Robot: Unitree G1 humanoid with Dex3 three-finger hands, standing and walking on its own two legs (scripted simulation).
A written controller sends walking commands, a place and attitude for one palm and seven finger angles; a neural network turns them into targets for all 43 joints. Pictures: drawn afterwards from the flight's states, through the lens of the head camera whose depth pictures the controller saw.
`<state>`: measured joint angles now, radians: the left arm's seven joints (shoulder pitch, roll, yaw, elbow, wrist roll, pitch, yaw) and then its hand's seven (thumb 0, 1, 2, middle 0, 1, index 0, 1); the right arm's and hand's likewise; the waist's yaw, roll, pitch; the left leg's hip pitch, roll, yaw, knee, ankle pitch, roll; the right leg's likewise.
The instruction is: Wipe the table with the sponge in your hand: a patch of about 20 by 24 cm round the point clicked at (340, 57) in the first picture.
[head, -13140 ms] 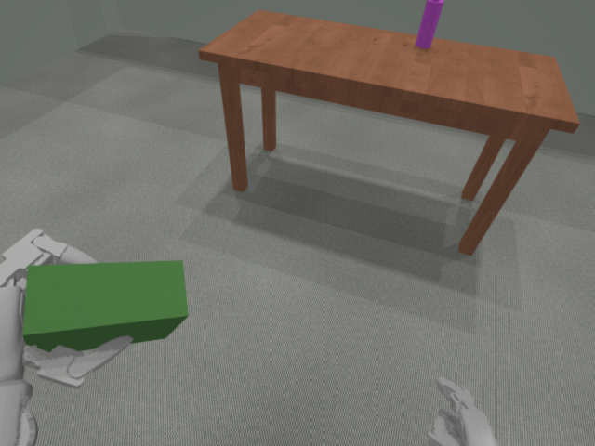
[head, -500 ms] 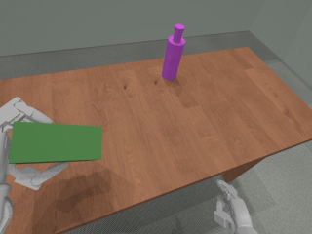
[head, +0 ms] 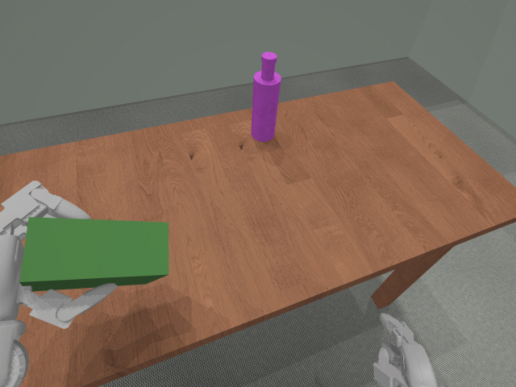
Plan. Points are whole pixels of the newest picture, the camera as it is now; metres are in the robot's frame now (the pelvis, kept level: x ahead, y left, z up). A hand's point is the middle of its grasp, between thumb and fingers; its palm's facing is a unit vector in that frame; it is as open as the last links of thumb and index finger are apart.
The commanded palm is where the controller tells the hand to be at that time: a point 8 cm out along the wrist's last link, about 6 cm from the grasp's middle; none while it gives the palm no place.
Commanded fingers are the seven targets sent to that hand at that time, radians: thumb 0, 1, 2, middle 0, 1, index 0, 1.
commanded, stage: come to a stop and stand still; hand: left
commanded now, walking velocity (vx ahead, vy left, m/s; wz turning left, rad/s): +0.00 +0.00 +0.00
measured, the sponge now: (119, 256) +0.24 +0.19 +0.13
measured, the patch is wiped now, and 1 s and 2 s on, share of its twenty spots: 0.00 0.00 0.00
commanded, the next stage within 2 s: look again from close up in 0.10 s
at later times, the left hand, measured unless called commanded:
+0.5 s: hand (44, 257) +0.21 +0.25 +0.16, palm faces +0.34 -0.85 -0.40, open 10.3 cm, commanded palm +0.16 +0.29 +0.17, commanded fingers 0.00 0.10 1.30 -1.20 -1.60 -1.20 -1.60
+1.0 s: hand (81, 246) +0.23 +0.22 +0.17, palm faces +0.32 -0.85 -0.41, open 10.3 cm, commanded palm +0.17 +0.26 +0.17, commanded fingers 0.00 0.10 1.30 -1.20 -1.60 -1.20 -1.60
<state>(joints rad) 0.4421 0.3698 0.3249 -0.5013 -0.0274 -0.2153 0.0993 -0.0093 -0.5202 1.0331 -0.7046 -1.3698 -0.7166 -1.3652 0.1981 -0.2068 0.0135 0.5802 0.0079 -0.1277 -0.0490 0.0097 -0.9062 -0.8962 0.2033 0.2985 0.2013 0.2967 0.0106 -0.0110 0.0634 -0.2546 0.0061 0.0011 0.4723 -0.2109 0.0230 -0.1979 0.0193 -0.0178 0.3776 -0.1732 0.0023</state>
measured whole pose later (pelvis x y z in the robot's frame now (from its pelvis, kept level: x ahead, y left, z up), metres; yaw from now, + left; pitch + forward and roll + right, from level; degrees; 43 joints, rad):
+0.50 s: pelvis +0.00 +0.01 +0.00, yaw +0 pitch -1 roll -2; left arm 0.46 0.39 0.35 -0.50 -0.03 -0.22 0.10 -0.01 -0.52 1.03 -0.71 -1.37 -0.72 -1.36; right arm 0.20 -0.19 0.02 0.58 0.01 -0.13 -0.05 0.01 -0.91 -0.90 0.20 0.30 0.20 0.30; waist 0.01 -0.02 0.04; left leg -0.25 -0.01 0.01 0.46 -0.20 0.04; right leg -0.20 0.00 -0.01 0.37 -0.16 0.02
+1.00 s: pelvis +0.00 -0.02 +0.00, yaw -1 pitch +0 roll -1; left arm 0.45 0.39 0.37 -0.51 -0.05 -0.21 0.08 -0.01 -0.52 1.03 -0.71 -1.36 -0.72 -1.36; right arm 0.20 -0.17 0.02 0.56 0.01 -0.12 -0.02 0.01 -0.90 -0.90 0.21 0.30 0.20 0.30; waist 0.00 -0.02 0.04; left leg -0.25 0.03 0.00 0.46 -0.21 -0.01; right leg -0.21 0.04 -0.02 0.38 -0.18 -0.02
